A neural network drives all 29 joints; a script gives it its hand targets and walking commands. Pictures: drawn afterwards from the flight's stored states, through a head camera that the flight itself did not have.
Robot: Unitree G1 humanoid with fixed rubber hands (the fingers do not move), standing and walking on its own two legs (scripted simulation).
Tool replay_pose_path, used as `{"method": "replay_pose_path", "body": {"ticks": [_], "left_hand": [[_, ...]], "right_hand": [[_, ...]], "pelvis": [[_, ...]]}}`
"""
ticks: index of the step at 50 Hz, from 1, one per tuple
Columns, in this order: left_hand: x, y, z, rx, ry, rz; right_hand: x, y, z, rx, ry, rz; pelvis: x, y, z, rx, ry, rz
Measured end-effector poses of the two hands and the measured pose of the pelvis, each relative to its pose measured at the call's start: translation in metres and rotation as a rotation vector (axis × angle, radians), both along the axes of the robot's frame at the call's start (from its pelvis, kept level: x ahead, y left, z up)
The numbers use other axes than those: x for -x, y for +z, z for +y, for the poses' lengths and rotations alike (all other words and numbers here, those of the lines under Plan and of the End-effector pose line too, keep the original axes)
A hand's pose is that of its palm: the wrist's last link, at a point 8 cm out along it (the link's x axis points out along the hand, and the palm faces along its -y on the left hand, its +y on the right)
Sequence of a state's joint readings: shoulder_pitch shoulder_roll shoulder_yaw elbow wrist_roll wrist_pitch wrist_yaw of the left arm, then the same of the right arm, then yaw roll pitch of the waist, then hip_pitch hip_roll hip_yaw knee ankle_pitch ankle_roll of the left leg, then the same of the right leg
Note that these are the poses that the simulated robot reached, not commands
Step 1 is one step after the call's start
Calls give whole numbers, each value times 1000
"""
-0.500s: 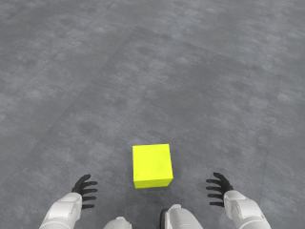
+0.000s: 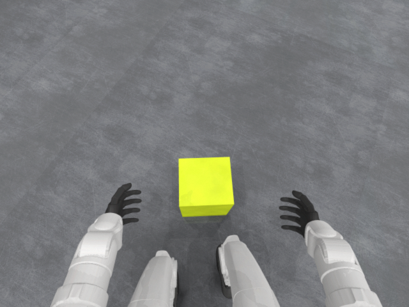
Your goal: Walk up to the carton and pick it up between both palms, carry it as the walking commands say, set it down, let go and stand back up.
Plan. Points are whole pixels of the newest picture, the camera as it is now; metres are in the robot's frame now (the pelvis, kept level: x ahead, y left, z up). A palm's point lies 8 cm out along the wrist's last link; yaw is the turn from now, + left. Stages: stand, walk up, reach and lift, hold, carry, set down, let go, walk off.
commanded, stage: reach and lift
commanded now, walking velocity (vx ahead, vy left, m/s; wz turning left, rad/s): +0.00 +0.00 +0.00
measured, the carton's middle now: (204, 189) +0.46 -0.05 -0.57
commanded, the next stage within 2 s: none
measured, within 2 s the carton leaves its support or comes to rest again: neither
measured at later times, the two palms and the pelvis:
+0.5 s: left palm (119, 161) +0.43 +0.17 -0.13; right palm (285, 161) +0.40 -0.23 -0.13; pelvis +0.00 -0.02 -0.03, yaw +1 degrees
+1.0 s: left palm (134, 160) +0.46 +0.16 -0.20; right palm (277, 156) +0.45 -0.25 -0.21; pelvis +0.00 +0.00 -0.06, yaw +3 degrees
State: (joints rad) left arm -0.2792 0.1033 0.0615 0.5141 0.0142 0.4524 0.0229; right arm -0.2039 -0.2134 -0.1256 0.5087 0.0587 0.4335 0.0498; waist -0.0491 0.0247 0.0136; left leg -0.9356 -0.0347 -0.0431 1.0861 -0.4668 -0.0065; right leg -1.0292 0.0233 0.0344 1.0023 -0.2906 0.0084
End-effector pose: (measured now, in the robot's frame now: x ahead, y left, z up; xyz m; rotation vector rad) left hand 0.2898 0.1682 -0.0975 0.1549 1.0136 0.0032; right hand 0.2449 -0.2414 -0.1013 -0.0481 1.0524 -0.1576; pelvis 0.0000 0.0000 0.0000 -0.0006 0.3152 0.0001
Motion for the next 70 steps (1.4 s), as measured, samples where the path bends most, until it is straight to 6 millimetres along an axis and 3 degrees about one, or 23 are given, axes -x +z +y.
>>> {"method": "replay_pose_path", "body": {"ticks": [4, 12, 19, 24, 35, 40, 45, 49, 54, 58, 65, 70], "left_hand": [[-10, -6, -5, 5, 53, 8], [-65, -27, 4, -11, 93, -85], [-99, -29, 6, 6, 80, -178], [-134, -27, 7, 28, 90, -288], [-178, -71, -5, 57, 107, -331], [-186, -73, -7, 47, 106, -403], [-172, -87, -5, 23, 104, -346], [-168, -99, -9, 10, 96, -308], [-179, -116, -19, 32, 109, -333], [-180, -146, -22, 51, 133, -332], [-168, -214, -9, 6, 135, -307], [-169, -254, -14, 6, 94, -348]], "right_hand": [[-17, -12, -1, -19, 13, -1], [-107, -14, 12, -2, 38, -197], [-128, -33, 15, 22, 15, -174], [-152, -32, 9, 49, -16, -270], [-224, -54, 15, 25, 14, -410], [-225, -69, 14, 40, 51, -403], [-207, -91, 3, 45, 36, -347], [-201, -105, -4, 15, -12, -347], [-211, -115, -2, 5, -4, -389], [-216, -136, 1, 14, 9, -387], [-215, -204, 9, 18, 1, -370], [-210, -252, 14, 24, 12, -392]], "pelvis": [[8, -6, -6, -18, -17, 8], [25, -22, -23, -44, -25, 66], [13, -22, -28, -29, 5, 166], [4, -28, -25, -27, 9, 246], [-3, -44, -11, -29, 7, 417], [-1, -40, -8, -21, 17, 362], [0, -40, -5, -11, 35, 337], [1, -55, -5, -11, 38, 388], [6, -89, -9, -36, 19, 471], [17, -120, -14, -47, 15, 499], [38, -167, -17, -39, 31, 489], [56, -183, -15, -34, 44, 338]]}}
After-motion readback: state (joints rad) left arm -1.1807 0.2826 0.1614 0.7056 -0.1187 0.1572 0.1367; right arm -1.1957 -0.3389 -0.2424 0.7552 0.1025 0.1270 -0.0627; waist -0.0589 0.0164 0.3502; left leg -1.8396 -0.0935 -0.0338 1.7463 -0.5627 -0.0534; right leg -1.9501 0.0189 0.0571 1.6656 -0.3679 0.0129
